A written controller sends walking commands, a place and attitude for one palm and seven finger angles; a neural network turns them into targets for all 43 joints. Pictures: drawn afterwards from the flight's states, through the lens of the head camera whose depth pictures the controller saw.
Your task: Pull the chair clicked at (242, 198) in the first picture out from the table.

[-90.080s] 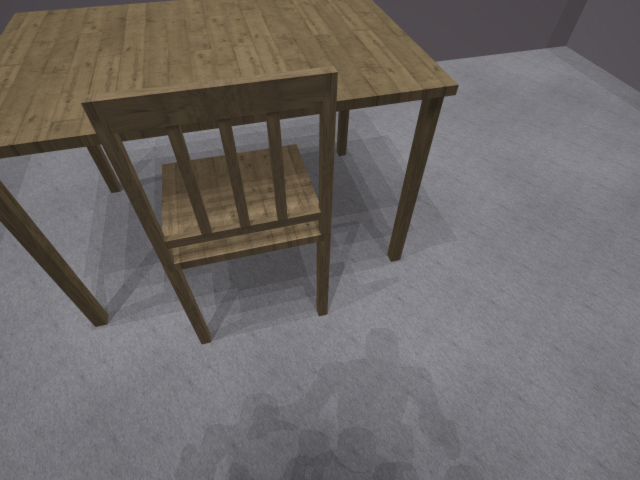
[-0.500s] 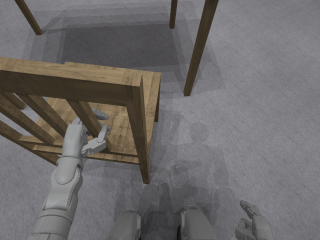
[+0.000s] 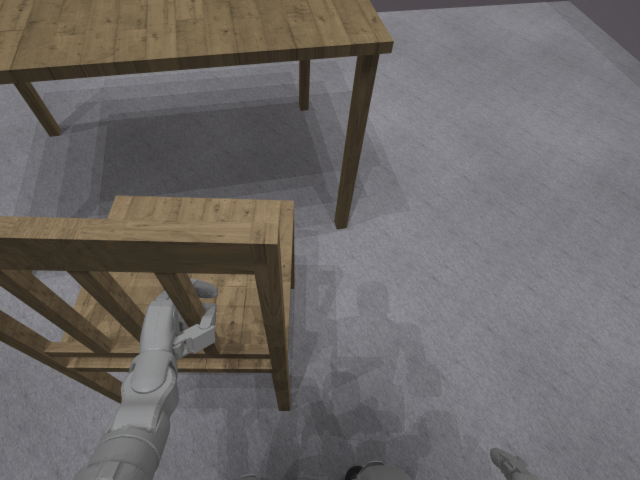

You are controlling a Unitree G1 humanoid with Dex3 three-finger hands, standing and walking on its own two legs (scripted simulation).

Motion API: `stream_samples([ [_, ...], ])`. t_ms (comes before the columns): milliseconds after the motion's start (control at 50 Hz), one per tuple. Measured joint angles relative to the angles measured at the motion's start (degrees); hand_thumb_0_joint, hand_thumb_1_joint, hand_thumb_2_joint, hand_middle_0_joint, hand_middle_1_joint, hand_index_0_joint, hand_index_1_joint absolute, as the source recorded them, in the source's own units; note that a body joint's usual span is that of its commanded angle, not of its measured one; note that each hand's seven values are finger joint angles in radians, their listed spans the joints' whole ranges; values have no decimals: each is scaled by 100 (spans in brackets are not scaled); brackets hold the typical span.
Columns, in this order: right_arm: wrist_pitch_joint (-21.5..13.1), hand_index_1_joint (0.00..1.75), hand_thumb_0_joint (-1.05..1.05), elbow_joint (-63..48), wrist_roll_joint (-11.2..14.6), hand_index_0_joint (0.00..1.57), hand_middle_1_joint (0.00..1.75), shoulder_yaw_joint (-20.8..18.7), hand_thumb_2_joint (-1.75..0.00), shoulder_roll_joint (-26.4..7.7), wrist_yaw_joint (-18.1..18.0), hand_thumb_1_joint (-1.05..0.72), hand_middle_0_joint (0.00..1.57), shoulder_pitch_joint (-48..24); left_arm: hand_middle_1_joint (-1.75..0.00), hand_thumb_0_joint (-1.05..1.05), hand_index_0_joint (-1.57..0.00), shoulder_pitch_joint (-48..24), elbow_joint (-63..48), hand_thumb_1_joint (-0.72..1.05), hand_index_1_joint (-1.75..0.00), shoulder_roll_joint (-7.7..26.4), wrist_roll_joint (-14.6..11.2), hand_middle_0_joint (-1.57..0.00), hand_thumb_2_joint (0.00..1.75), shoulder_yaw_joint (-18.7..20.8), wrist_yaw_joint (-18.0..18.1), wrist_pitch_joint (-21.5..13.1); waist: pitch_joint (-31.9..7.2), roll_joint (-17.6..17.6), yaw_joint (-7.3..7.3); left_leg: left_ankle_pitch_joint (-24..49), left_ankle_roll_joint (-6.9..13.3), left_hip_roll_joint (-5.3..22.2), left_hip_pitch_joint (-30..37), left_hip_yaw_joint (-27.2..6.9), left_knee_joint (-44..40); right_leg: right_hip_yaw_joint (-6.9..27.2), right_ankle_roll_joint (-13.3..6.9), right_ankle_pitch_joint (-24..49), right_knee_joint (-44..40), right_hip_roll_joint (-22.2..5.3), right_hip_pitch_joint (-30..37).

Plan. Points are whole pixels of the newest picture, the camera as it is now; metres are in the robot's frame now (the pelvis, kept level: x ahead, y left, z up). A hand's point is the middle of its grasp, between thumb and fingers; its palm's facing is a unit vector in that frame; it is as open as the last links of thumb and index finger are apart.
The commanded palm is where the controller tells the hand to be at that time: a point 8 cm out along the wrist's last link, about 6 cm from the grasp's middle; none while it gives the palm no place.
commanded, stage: step backward, pulling the chair out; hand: left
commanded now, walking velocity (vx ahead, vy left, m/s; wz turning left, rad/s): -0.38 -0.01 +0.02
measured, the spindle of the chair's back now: (128, 314) +0.34 +0.27 -0.08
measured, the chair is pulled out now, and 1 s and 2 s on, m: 0.39 0.52 0.69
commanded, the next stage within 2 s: stop walking, hand still on the chair in 1.62 s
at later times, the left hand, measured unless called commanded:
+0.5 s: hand (225, 389) +0.24 +0.12 -0.06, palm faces -0.02 -0.99 -0.14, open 5.5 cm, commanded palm +0.22 +0.17 -0.06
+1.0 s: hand (228, 417) +0.20 +0.11 -0.06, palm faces -0.03 -0.99 -0.16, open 5.5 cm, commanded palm +0.18 +0.17 -0.06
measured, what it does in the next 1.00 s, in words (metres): walks backwards: left foot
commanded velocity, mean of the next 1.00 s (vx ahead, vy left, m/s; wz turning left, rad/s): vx -0.38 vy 0.00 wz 0.02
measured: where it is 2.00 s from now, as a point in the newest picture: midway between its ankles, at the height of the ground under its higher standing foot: outside the picture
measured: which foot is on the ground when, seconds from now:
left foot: down 0.00-0.80, up 0.82-0.92, down 0.94-1.00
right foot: down 0.00-1.00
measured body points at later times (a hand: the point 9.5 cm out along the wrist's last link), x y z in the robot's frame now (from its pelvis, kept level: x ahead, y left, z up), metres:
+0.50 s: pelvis -0.06 +0.01 +0.00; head -0.03 +0.01 +0.45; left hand +0.23 +0.17 -0.05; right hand +0.04 -0.26 -0.11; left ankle -0.01 +0.10 -0.72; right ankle +0.03 -0.14 -0.72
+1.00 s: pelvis -0.10 +0.00 +0.00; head -0.05 +0.00 +0.45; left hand +0.20 +0.17 -0.05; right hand -0.01 -0.29 -0.11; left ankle -0.08 +0.13 -0.73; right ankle -0.02 -0.13 -0.72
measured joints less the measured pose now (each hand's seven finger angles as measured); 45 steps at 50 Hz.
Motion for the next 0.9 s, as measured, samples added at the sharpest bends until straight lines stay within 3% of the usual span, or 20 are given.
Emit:
stream_samples([
  [140,-67,30,1,184,53,20,30,42,-89,55,-70,-91,21,4,-108,7,-50,81,85,68,-145,-123,13,-33,77,-133,78,-46,39,45,84,192,-66,-3,5,-13,-78,-18,-58,110,-2,-5,-20],
  [280,-174,30,1,332,112,20,30,0,-89,-120,-128,-91,21,-54,-110,7,-50,-80,551,67,-145,-322,87,-33,77,-388,196,-100,-32,148,113,386,-65,-66,-28,-79,-146,-80,-66,299,-114,-67,6],
  [420,-218,30,1,348,155,20,29,-34,-90,-339,-146,-91,21,44,-118,5,-50,-236,899,66,-145,-458,294,-33,76,-817,276,-85,-89,145,149,705,82,-192,63,-44,-394,-59,43,532,-428,-188,150],
  [520,-254,30,1,226,131,20,29,31,-90,-201,-186,-91,21,99,-120,5,-50,-257,886,66,-145,-449,251,-32,76,-943,278,-24,-59,145,197,684,171,-185,51,31,-352,-3,-120,-369,252,-167,25],
  [580,-318,30,1,279,56,20,29,91,-90,-1,-134,-91,21,100,-121,5,-50,-315,869,65,-145,-400,263,-33,77,-923,240,27,-61,90,272,651,143,-177,-31,55,-207,12,-154,-154,296,-148,333],
  [620,-369,30,1,366,6,20,29,133,-90,89,-75,-91,21,-23,-121,5,-50,-420,904,64,-145,-369,236,-34,78,-839,232,40,17,147,338,625,102,-73,-104,90,-98,22,-50,-244,247,-70,329],
  [760,-478,31,1,435,-8,21,30,133,-89,193,30,-91,21,-190,-118,6,-50,-508,761,63,-145,-279,148,-36,81,-490,191,49,317,314,255,769,-64,124,-259,-22,-64,-82,-158,23,201,126,206],
  [840,-484,31,1,519,7,21,30,26,-89,-28,7,-91,21,-125,-119,6,-50,-307,649,63,-145,-330,169,-37,81,-469,252,12,260,251,155,-202,-189,-83,-349,-199,284,-50,-174,80,121,31,188],
  [900,-466,30,1,618,20,21,30,-48,-89,-284,-32,-91,21,-85,-120,6,-50,-192,586,63,-145,-421,268,-36,80,-558,292,48,169,207,118,-479,-200,-236,-142,-415,458,-4,-109,184,-35,-63,218],
])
